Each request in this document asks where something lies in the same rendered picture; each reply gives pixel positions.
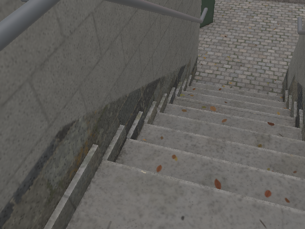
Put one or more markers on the stairs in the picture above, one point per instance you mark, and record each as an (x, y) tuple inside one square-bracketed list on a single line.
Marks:
[(233, 140)]

